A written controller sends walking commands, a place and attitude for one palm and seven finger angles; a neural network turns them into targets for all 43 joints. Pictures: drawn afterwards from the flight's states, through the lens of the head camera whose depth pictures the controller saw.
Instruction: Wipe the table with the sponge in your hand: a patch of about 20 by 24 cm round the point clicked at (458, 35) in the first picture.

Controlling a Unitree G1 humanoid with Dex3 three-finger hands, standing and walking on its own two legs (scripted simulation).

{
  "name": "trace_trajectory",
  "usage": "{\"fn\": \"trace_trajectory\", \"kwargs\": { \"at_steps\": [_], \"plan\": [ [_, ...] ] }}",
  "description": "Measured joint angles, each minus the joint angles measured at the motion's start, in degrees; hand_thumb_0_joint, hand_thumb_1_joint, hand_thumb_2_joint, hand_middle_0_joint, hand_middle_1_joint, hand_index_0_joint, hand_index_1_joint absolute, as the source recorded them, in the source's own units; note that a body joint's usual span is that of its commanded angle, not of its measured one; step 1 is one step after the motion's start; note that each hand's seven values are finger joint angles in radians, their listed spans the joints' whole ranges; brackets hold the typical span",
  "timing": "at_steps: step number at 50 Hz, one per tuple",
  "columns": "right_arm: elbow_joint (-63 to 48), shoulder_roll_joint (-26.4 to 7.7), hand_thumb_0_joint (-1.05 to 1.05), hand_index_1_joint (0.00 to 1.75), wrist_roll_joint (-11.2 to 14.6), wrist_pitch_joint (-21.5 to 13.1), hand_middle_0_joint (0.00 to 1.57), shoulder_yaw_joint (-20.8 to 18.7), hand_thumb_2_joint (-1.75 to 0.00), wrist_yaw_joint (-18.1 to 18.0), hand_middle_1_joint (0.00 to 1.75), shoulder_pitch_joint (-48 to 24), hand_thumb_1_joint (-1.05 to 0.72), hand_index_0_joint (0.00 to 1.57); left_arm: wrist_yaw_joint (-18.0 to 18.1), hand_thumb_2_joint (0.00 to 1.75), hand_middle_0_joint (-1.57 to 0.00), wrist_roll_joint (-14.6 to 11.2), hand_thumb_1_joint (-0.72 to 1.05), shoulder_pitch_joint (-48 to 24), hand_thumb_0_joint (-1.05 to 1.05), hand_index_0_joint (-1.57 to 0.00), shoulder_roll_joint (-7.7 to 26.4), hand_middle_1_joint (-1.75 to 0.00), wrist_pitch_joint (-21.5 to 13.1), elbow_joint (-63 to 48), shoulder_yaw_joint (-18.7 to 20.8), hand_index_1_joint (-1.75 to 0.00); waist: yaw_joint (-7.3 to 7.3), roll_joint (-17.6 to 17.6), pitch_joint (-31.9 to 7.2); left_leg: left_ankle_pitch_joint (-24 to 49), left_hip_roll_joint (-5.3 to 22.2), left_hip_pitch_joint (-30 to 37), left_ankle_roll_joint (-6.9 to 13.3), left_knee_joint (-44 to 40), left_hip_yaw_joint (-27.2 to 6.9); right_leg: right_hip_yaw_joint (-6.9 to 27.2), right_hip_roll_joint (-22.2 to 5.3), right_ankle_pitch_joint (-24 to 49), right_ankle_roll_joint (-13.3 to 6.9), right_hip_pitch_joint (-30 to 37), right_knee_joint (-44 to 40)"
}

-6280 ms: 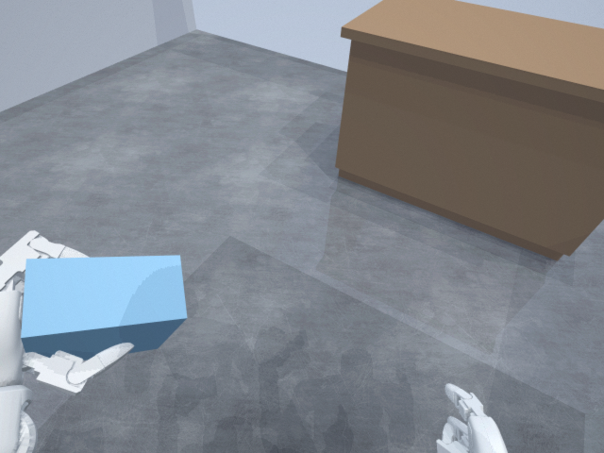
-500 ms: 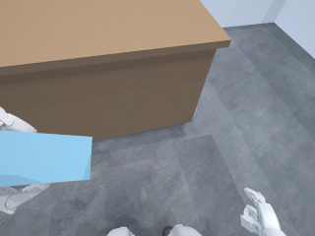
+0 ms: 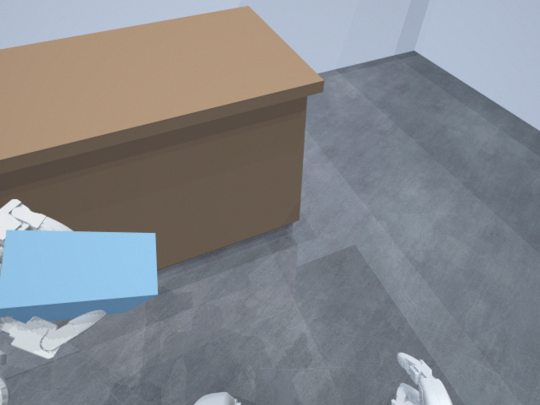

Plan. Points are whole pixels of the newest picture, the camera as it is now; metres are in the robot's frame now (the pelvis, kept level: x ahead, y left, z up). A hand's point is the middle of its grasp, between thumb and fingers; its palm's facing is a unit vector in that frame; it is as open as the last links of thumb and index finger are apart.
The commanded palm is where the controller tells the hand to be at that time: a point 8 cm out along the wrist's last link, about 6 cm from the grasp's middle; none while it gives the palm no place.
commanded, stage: take the last steps up to it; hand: left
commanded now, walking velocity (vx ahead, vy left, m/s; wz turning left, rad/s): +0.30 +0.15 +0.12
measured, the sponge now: (100, 278) +0.23 +0.19 +0.15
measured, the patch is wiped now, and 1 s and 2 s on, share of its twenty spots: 0.00 0.00 0.00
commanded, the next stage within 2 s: come to a stop and stand still in 1.98 s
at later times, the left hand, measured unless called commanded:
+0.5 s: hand (9, 259) +0.24 +0.28 +0.18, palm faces +0.46 -0.74 -0.49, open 10.8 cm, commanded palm +0.18 +0.32 +0.18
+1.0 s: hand out of the picture +0.36 +0.37 +0.18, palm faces +0.41 -0.77 -0.49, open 10.8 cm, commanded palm +0.29 +0.41 +0.18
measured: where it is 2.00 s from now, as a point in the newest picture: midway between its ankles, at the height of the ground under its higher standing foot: (204, 386)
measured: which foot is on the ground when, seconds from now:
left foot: up 0.00-0.20, down 0.22-0.50, up 0.52-0.80, down 0.82-1.00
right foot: down 0.00-0.24, up 0.26-0.46, down 0.48-0.82, up 0.84-1.00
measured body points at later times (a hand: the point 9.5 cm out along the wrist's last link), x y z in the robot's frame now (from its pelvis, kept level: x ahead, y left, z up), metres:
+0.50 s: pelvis +0.04 +0.03 -0.01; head +0.05 +0.01 +0.44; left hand +0.21 +0.32 +0.21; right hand +0.22 -0.16 -0.11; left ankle +0.03 +0.14 -0.73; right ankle +0.06 -0.06 -0.74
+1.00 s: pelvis +0.14 +0.12 +0.00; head +0.19 +0.14 +0.45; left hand +0.33 +0.41 +0.21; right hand +0.32 -0.10 -0.09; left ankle +0.15 +0.23 -0.74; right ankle +0.12 +0.00 -0.67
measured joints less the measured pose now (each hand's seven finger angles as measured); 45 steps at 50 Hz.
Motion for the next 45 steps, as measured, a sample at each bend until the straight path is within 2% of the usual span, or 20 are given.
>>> {"fn": "trace_trajectory", "kwargs": {
  "at_steps": [2, 4, 10, 12, 15, 17, 18, 20, 22, 24, 25, 27, 29, 31, 33, 36, 40, 41, 43, 45],
  "plan": [
    [0.29, -1.25, 0.01, 0.3, 0.09, 0.37, 0.2, -0.99, -0.9, -0.44, 0.3, 1.28, -0.91, 0.2, 0.17, 1.02, -0.64, 0.0, -0.54, 1.93, 0.0, -0.64, 0.37, -1.39, -0.55, 1.1, 0.99, -1.38, -0.43, -0.5, -0.88, 0.82, -0.19, 0.9, 0.22, -3.63, 0.95, -0.05, -0.4, 1.19, 0.02, 0.71, -2.37],
    [0.58, -2.49, 0.01, 0.3, 0.11, 0.27, 0.2, -2.01, -0.9, -0.94, 0.3, 2.68, -0.91, 0.2, 0.5, 1.02, -0.64, 0.23, -0.54, 2.52, 0.0, -0.64, 0.37, -1.39, -0.65, 2.33, 1.19, -1.38, -0.25, -1.08, -1.32, 0.65, -0.16, 2.86, 0.79, -9.37, 1.71, -0.38, -0.89, 1.66, 0.17, 1.25, -3.6],
    [1.22, -4.93, 0.01, 0.3, -0.5, -1.2, 0.2, -4.22, -0.9, -1.97, 0.3, 5.28, -0.91, 0.19, 1.79, 1.02, -0.64, 1.09, -0.54, 0.69, 0.0, -0.64, -2.78, -1.39, 0.53, 2.6, -1.28, -1.38, 1.7, -2.72, -1.2, 1.58, -0.61, 11.72, 2.56, -26.21, 3.0, -1.57, -2.37, -0.22, 1.42, 2.11, -1.79],
    [0.8, -4.84, 0.01, 0.3, -0.62, -1.89, 0.2, -4.58, -0.9, -2.39, 0.3, 5.16, -0.91, 0.19, 2.07, 1.02, -0.64, 1.3, -0.54, -0.27, 0.0, -0.64, -3.42, -1.39, 0.55, 1.5, -2.03, -1.38, 2.14, -3.37, -0.83, 5.85, -1.12, 14.32, 2.99, -30.17, 3.32, -1.61, -3.09, -2.28, 2.14, 1.62, 1.52],
    [-0.12, -2.84, 0.01, 0.3, -0.63, -3.06, 0.2, -4.17, -0.9, -2.59, 0.3, 3.58, -0.91, 0.19, 2.3, 1.02, -0.64, 1.84, -0.54, -2.12, 0.0, -0.64, -2.98, -1.39, 0.06, 1.48, -1.92, -1.38, 2.73, -4.75, -0.23, 6.15, -1.9, 14.69, 3.09, -27.8, 4.35, 0.4, -3.24, -11.3, 1.96, -1.67, 12.59],
    [-0.45, -1.14, 0.01, 0.3, -0.69, -4.13, 0.2, -3.4, -0.9, -2.33, 0.3, 2.58, -0.91, 0.19, 2.03, 1.02, -0.64, 2.19, -0.54, -3.32, 0.0, -0.64, -1.97, -1.39, -0.05, 2.43, -1.65, -1.38, 2.18, -3.83, -0.53, 5.16, -1.7, 14.88, 3.37, -27.61, 3.78, -0.07, -2.47, -14.35, 2.06, -4.13, 19.38],
    [-0.58, -0.31, 0.01, 0.3, -0.6, -4.66, 0.2, -2.92, -0.9, -2.07, 0.3, 2.19, -0.91, 0.19, 1.92, 1.02, -0.64, 2.16, -0.54, -3.87, 0.0, -0.64, -1.42, -1.39, -0.03, 2.67, -1.44, -1.38, 2.0, -3.17, -0.62, 5.03, -1.53, 15.01, 3.43, -27.76, 3.4, -0.62, -2.18, -14.7, 2.24, -4.69, 20.19],
    [-0.83, 1.13, 0.01, 0.3, -0.39, -5.37, 0.2, -1.8, -0.9, -1.49, 0.3, 1.53, -0.91, 0.19, 1.8, 1.02, -0.64, 1.69, -0.54, -4.3, 0.0, -0.64, -0.71, -1.39, -0.33, 2.67, -0.84, -1.38, 2.01, -1.85, -0.75, 4.9, -1.2, 15.29, 3.3, -28.0, 3.04, -1.93, -1.83, -14.15, 2.54, -4.51, 17.31],
    [-1.15, 2.25, 0.01, 0.3, -0.22, -5.59, 0.2, -0.72, -0.9, -0.96, 0.3, 1.11, -0.91, 0.2, 1.72, 1.02, -0.64, 1.11, -0.54, -3.82, 0.0, -0.64, -0.37, -1.39, -0.81, 2.37, -0.12, -1.38, 2.25, -0.67, -0.93, 4.15, -1.07, 15.28, 3.03, -27.35, 3.1, -3.26, -1.58, -11.73, 2.64, -2.86, 10.87],
    [-1.49, 2.84, 0.01, 0.3, -0.14, -5.35, 0.2, 0.1, -0.9, -0.64, 0.3, 0.91, -0.91, 0.2, 1.54, 1.02, -0.64, 0.85, -0.54, -3.2, 0.0, -0.64, -0.2, -1.39, -1.19, 2.24, 0.27, -1.38, 2.44, 0.45, -1.12, 2.23, -1.12, 14.26, 2.74, -24.51, 3.0, -4.15, -1.35, -5.62, 1.68, -0.57, 4.04],
    [-1.32, 2.72, 0.01, 0.3, -0.13, -4.97, 0.2, 0.21, -0.9, -0.53, 0.3, 0.67, -0.91, 0.2, 1.29, 1.02, -0.64, 0.97, -0.54, -3.36, 0.0, -0.64, -0.47, -1.39, -1.34, 2.56, -0.01, -1.38, 2.43, 1.58, -0.98, 0.79, -0.7, 13.05, 3.15, -21.45, 2.6, -4.72, -1.13, -1.81, 0.69, -0.43, 3.78],
    [0.2, 2.27, 0.01, 0.3, -0.15, -3.61, 0.2, 0.03, -0.9, -0.13, 0.3, -0.06, -0.91, 0.2, 0.51, 1.02, -0.64, 0.92, -0.54, -4.28, 0.0, -0.64, -1.48, -1.39, -1.48, 4.07, -1.15, -1.38, 2.82, 2.43, -0.6, -3.16, -1.4, 8.55, 2.74, -9.67, 0.88, -5.35, -1.64, -2.7, -0.08, -0.41, 5.51],
    [1.7, 1.64, 0.01, 0.3, -0.15, -2.24, 0.2, -0.17, -0.9, 0.29, 0.3, -0.58, -0.91, 0.2, -0.13, 1.02, -0.64, 0.68, -0.54, -4.53, 0.0, -0.64, -3.14, -1.39, -1.55, 6.21, -1.88, -1.38, 3.73, 1.85, -0.31, -2.61, -2.06, 4.13, 1.85, 0.4, 0.0, -4.75, -2.44, -4.02, 0.2, 0.48, 4.69],
    [2.16, 0.92, 0.01, 0.3, -0.23, -1.18, 0.2, -0.2, -0.9, 0.33, 0.3, -0.84, -0.91, 0.2, -0.39, 1.02, -0.64, 0.65, -0.54, -3.54, 0.0, -0.64, -4.52, -1.39, -1.46, 7.81, -1.95, -1.38, 3.86, 0.99, 0.1, -0.01, -1.21, 0.65, 1.19, 4.55, -0.26, -4.13, -3.06, -3.3, 1.01, 1.61, 2.21],
    [1.92, 0.27, 0.01, 0.3, -0.3, -0.71, 0.2, -0.37, -0.9, 0.13, 0.3, -0.79, -0.91, 0.2, -0.44, 1.02, -0.64, 0.93, -0.54, -2.7, 0.0, -0.64, -4.94, -1.39, -1.0, 8.01, -2.07, -1.38, 3.55, -0.33, 1.01, 1.85, 0.26, -0.87, 1.07, 1.54, -0.11, -3.94, -3.91, -2.43, 1.6, 2.78, -0.14],
    [0.94, -0.83, 0.01, 0.3, -0.6, -1.17, 0.2, -1.14, -0.9, -0.24, 0.3, -0.37, -0.91, 0.2, -0.04, 1.02, -0.64, 1.46, -0.54, -2.22, 0.0, -0.64, -4.31, -1.39, -0.55, 5.18, -2.48, -1.38, 3.5, -2.73, 3.08, 3.3, 1.96, 0.65, 1.58, -10.32, 1.08, -3.73, -5.47, -2.39, 2.65, 4.04, -1.69],
    [-0.8, -2.67, 0.01, 0.3, -0.83, -2.55, 0.2, -2.76, -0.9, -0.99, 0.3, 0.1, -0.91, 0.2, 0.96, 1.02, -0.64, 1.55, -0.54, -1.35, 0.0, -0.64, -2.64, -1.39, -0.63, -2.69, -2.09, -1.38, 3.37, -4.28, 4.86, 7.27, 1.45, 7.13, 1.93, -25.93, 3.65, -3.0, -7.05, -5.05, 4.96, 4.61, 0.81],
    [-1.46, -3.09, 0.01, 0.3, -0.76, -2.9, 0.2, -3.25, -0.9, -1.23, 0.3, 0.11, -0.91, 0.2, 1.19, 1.02, -0.64, 1.46, -0.54, -1.13, 0.0, -0.64, -1.91, -1.39, -1.02, -4.6, -1.4, -1.38, 3.25, -4.18, 4.84, 9.87, 1.13, 8.93, 1.9, -28.77, 4.18, -2.52, -7.27, -6.55, 5.49, 4.04, 3.12],
    [-1.84, -1.99, 0.01, 0.3, -0.43, -3.23, 0.2, -4.3, -0.9, -1.67, 0.3, -1.39, -0.91, 0.2, 1.82, 1.02, -0.64, 1.32, -0.54, -2.43, 0.0, -0.64, 0.12, -1.39, -1.83, -5.93, 0.62, -1.38, 3.11, -5.72, 6.0, 9.33, 0.21, 9.29, 1.93, -26.02, 5.66, 0.02, -8.41, -11.51, 4.23, 0.52, 13.43],
    [-2.05, -0.36, 0.01, 0.3, -0.28, -3.64, 0.2, -4.3, -0.9, -1.54, 0.3, -2.43, -0.91, 0.2, 1.98, 1.02, -0.64, 1.4, -0.54, -3.84, 0.0, -0.64, 1.83, -1.39, -2.45, -4.68, 2.18, -1.38, 2.38, -5.35, 5.8, 6.78, 0.6, 9.61, 2.56, -24.66, 5.91, 1.49, -6.3, -17.28, 3.18, -4.45, 26.35]
  ]
}}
